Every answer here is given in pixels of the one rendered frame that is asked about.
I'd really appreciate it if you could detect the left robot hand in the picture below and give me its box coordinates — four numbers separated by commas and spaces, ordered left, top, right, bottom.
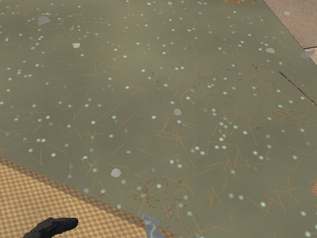
21, 217, 78, 238

